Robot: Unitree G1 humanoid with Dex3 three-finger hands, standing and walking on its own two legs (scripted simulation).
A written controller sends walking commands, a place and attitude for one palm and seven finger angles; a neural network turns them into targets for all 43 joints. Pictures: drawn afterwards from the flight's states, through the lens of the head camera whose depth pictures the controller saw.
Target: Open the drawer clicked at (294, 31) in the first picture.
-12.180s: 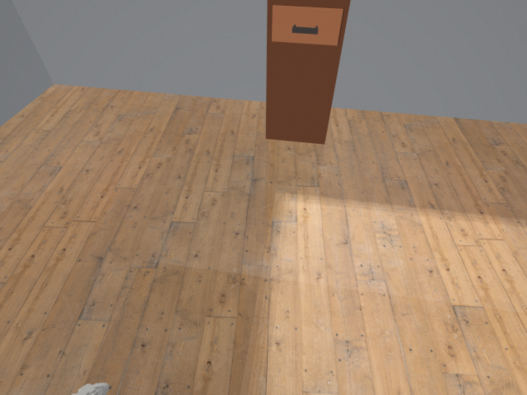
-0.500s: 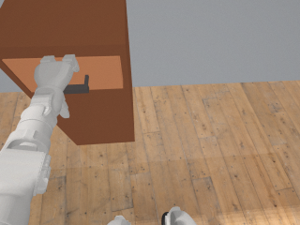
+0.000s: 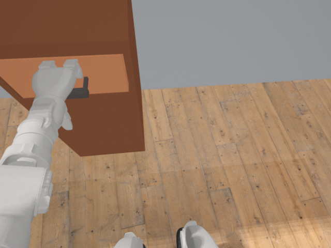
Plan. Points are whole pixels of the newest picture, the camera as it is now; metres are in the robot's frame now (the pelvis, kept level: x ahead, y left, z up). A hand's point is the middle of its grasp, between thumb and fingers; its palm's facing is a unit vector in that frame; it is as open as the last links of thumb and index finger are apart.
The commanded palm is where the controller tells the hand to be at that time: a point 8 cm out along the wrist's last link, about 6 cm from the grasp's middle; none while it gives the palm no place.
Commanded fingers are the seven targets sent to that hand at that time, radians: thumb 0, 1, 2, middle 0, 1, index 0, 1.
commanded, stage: lower the fingers behind the handle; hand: left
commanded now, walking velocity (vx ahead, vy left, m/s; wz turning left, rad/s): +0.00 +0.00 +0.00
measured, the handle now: (66, 87) +0.55 +0.24 -0.03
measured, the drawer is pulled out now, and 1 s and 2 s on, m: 0.00 0.00 0.00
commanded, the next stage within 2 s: close the thumb around the handle in 1.26 s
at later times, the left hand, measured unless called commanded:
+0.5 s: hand (66, 104) +0.49 +0.23 -0.02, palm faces -0.09 +0.00 -1.00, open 13.8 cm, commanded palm +0.49 +0.22 +0.02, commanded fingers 0.00 -0.50 0.30 -0.30 -1.20 -0.30 -1.20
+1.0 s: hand (70, 106) +0.50 +0.23 -0.05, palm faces -0.07 -0.01 -1.00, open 13.8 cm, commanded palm +0.50 +0.22 +0.00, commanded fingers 0.00 -0.50 0.30 -0.30 -1.20 -0.30 -1.20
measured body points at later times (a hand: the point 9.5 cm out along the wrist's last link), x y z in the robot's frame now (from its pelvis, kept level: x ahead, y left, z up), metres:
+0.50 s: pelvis -0.01 +0.00 -0.02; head +0.13 +0.00 +0.41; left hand +0.49 +0.23 +0.03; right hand -0.02 -0.28 -0.14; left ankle -0.03 +0.10 -0.68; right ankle +0.02 -0.12 -0.68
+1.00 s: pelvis -0.02 +0.00 -0.04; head +0.14 +0.01 +0.38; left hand +0.50 +0.23 +0.00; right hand -0.04 -0.27 -0.16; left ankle -0.03 +0.10 -0.68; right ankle +0.01 -0.12 -0.68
